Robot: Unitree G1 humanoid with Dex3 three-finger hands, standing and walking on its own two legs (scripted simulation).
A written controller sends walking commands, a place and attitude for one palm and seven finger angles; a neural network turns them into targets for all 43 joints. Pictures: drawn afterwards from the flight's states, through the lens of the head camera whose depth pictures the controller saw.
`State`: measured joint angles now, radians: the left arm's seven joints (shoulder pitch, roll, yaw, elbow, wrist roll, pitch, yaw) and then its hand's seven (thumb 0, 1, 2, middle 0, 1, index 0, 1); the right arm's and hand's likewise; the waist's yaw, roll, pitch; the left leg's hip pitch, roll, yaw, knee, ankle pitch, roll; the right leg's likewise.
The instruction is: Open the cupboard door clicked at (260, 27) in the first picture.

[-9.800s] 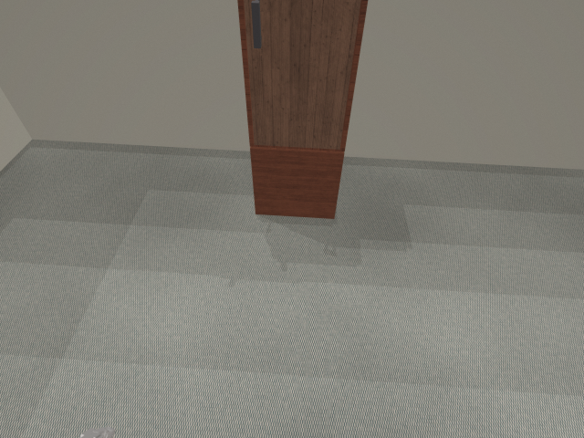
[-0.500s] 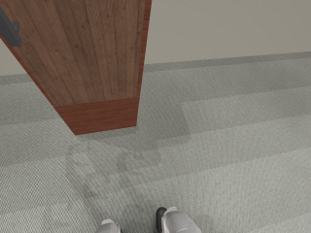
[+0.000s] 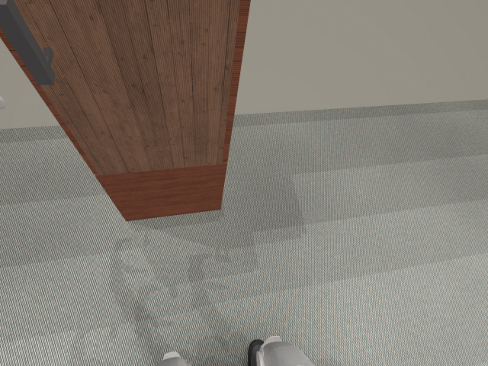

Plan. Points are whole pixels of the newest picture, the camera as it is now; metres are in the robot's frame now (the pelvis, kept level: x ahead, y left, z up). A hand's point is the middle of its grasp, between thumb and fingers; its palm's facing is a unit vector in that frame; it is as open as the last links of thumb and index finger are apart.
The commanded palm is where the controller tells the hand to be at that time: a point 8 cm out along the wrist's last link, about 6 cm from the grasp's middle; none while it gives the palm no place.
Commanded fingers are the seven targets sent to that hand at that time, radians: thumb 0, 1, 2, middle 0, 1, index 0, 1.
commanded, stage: move the hooked fingers beside the handle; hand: left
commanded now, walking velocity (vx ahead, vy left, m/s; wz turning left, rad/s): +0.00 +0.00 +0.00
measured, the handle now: (27, 33) +0.58 +0.26 +0.14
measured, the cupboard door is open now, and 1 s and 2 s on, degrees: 0 0 0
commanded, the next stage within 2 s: slide the fingers in behind the handle in 0.46 s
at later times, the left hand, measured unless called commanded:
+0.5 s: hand out of the picture +0.51 +0.31 +0.15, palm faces +0.06 -1.00 +0.01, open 14.0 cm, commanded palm +0.51 +0.35 +0.14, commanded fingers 0.00 -0.50 0.30 -0.30 -1.20 -0.30 -1.20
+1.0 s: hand out of the picture +0.53 +0.29 +0.15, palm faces +0.09 -1.00 -0.01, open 14.2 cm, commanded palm +0.52 +0.31 +0.14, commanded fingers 0.00 -0.50 0.30 -0.30 -1.20 -0.30 -1.20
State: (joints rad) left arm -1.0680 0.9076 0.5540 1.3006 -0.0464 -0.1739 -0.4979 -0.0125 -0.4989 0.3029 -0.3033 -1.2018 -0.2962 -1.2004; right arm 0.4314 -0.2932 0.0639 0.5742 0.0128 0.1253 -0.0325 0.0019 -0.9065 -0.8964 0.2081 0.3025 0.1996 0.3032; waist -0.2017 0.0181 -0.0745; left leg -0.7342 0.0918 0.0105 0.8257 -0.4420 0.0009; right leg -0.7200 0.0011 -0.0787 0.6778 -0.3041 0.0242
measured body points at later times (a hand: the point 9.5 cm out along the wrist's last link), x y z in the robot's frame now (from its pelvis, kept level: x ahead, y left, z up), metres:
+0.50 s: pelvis -0.02 +0.00 -0.01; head +0.13 +0.04 +0.42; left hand +0.51 +0.37 +0.15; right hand -0.07 -0.26 -0.09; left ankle -0.04 +0.11 -0.71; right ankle +0.00 -0.14 -0.71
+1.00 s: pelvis +0.00 +0.00 +0.00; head +0.13 +0.03 +0.42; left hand +0.52 +0.34 +0.15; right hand -0.05 -0.26 -0.10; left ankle -0.04 +0.11 -0.71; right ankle +0.00 -0.14 -0.71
